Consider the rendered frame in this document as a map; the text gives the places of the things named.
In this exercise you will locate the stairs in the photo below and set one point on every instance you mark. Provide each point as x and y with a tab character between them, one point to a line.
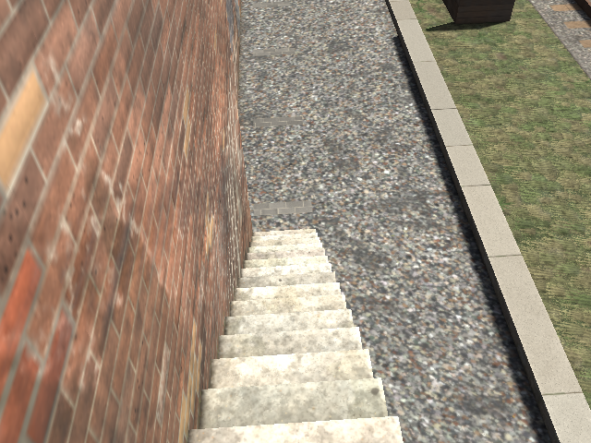
290	367

